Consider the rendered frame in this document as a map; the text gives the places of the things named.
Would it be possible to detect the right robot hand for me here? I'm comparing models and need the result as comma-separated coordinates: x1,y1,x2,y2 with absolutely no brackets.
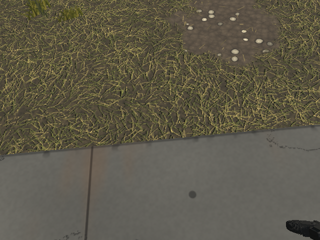
286,220,320,240

